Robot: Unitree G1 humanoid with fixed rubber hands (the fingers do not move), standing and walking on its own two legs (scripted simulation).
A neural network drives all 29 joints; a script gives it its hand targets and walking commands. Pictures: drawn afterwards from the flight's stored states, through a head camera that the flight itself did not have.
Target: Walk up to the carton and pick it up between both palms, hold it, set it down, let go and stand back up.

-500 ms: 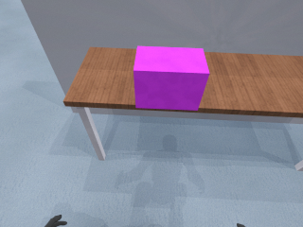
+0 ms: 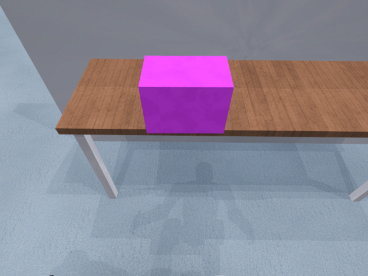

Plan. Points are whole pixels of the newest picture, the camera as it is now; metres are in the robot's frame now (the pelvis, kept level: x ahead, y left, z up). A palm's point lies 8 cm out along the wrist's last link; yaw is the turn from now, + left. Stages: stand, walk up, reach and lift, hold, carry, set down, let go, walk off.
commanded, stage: walk up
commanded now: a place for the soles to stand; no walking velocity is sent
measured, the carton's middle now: (185, 95) +0.65 +0.01 -0.02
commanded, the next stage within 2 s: none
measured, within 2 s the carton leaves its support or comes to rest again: neither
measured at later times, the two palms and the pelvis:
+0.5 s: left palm (57, 259) +0.17 +0.30 -0.11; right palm (313, 243) +0.22 -0.32 -0.13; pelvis +0.15 -0.02 -0.01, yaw -1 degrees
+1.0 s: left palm (70, 209) +0.29 +0.32 -0.13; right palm (299, 219) +0.27 -0.29 -0.11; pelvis +0.22 +0.02 +0.00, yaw -1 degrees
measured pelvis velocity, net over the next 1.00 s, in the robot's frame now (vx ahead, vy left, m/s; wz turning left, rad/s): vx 0.22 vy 0.02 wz -0.02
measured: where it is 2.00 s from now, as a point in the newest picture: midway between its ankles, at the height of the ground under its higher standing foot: outside the picture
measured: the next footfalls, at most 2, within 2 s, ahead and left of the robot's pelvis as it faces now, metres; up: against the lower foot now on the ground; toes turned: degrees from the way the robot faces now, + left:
left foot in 0.52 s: +0.29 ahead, +0.06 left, +0.00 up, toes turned -3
right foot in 1.14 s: +0.24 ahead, -0.12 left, +0.00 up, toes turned +2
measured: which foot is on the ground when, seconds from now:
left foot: down 0.00-0.04, up 0.06-0.50, down 0.52-1.00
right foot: down 0.00-0.58, up 0.60-1.00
